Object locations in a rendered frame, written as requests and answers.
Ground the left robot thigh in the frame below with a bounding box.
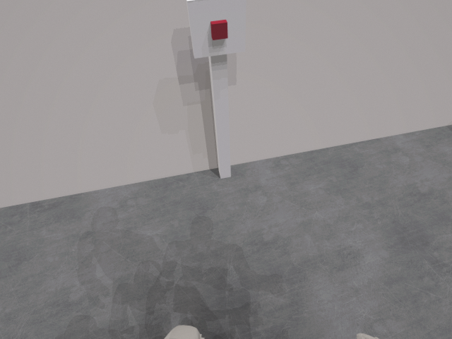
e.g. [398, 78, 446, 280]
[164, 325, 205, 339]

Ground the panel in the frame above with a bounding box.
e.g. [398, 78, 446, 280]
[186, 0, 246, 179]

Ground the button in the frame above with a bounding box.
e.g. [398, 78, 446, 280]
[210, 20, 228, 40]

